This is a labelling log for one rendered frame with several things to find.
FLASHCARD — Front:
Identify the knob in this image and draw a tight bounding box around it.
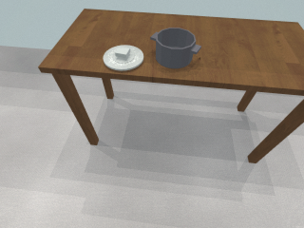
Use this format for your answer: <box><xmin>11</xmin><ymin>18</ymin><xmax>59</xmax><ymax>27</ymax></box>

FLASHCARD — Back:
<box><xmin>115</xmin><ymin>47</ymin><xmax>131</xmax><ymax>58</ymax></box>

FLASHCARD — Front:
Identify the table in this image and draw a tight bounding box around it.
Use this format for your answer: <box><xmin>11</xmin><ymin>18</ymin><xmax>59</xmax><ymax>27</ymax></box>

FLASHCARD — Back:
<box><xmin>38</xmin><ymin>9</ymin><xmax>304</xmax><ymax>163</ymax></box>

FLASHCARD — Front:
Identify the lid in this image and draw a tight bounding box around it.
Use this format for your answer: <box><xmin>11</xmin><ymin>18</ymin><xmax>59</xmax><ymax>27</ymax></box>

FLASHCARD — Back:
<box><xmin>103</xmin><ymin>45</ymin><xmax>143</xmax><ymax>71</ymax></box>

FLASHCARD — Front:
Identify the pot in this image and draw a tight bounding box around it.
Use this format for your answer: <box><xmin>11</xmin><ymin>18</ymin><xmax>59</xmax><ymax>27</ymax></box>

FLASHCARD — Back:
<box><xmin>150</xmin><ymin>28</ymin><xmax>201</xmax><ymax>69</ymax></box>

